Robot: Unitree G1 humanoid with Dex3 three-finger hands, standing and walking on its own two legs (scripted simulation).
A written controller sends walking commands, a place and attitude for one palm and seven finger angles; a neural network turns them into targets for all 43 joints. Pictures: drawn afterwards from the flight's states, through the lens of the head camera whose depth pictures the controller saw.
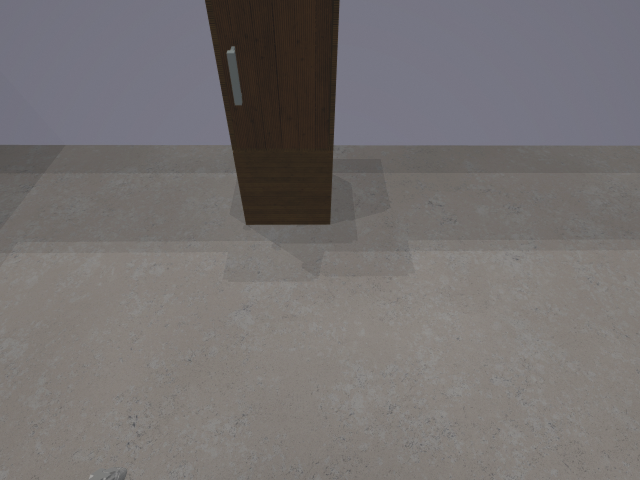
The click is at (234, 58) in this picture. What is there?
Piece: cupboard door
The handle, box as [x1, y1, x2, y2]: [226, 46, 241, 104]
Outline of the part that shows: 232,46 229,50 227,50 226,53 235,104 241,104 241,93 239,87 234,46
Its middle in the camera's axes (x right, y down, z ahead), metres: -0.27 -0.51 +1.21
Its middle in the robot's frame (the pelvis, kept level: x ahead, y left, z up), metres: +1.23 +0.34 -0.06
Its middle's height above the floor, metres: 0.71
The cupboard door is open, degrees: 0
